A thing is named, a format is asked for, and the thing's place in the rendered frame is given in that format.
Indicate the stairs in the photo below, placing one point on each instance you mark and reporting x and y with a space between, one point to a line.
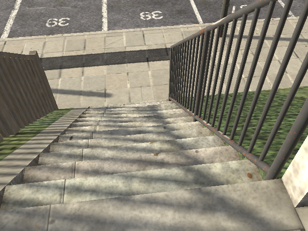
126 149

